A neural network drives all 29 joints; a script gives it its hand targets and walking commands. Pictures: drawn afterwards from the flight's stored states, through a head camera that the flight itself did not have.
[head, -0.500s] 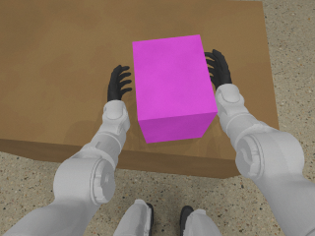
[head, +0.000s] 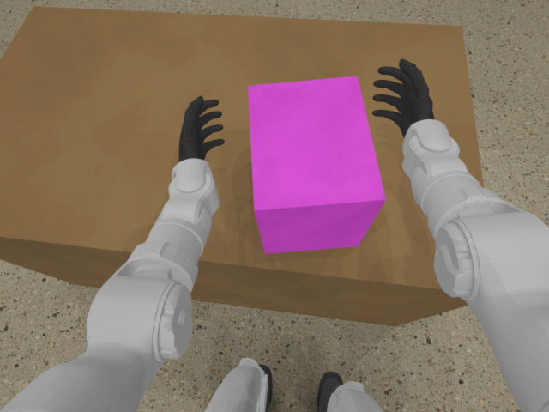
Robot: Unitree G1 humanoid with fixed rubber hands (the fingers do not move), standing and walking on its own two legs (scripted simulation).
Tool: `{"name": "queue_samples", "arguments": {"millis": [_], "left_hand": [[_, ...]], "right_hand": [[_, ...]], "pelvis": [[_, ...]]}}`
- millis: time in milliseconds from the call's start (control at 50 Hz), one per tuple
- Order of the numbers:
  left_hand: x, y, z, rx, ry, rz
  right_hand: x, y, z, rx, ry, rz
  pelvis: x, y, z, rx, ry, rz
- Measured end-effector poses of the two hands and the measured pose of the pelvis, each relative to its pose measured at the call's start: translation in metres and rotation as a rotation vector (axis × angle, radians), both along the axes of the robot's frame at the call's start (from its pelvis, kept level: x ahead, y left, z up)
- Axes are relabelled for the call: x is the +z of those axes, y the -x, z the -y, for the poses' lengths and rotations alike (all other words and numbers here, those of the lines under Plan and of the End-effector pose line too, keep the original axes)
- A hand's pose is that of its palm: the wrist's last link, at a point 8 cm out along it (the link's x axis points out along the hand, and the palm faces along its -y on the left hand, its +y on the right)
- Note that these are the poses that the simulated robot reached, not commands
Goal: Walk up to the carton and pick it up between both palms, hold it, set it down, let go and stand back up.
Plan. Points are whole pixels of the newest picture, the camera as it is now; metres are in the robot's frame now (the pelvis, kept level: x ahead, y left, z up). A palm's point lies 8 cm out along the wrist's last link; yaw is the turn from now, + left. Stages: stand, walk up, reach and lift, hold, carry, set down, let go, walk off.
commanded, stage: set down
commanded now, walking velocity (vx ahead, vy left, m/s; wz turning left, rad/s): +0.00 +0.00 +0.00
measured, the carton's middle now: (307, 172) +0.47 +0.05 -0.04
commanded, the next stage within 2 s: none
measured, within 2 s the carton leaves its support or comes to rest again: neither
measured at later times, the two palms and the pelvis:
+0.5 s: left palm (174, 133) +0.42 +0.22 +0.10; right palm (445, 97) +0.51 -0.10 +0.11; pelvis +0.01 -0.01 +0.04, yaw +2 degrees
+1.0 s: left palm (176, 195) +0.35 +0.21 +0.06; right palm (450, 169) +0.45 -0.13 +0.05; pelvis +0.01 -0.01 +0.04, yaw +2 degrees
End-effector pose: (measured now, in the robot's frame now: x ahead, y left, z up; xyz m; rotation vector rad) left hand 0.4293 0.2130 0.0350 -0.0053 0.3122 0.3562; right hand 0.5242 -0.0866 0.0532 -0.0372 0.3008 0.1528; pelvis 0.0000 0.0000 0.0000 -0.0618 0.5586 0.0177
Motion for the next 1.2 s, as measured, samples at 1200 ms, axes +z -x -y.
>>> {"name": "queue_samples", "arguments": {"millis": [1200], "left_hand": [[-0.002,0.094,0.012,0.029,0.032,0.026]], "right_hand": [[-0.013,0.097,0.042,0.016,0.019,-0.037]], "pelvis": [[0.032,0.0,0.013,0.037,-0.041,0.251]]}}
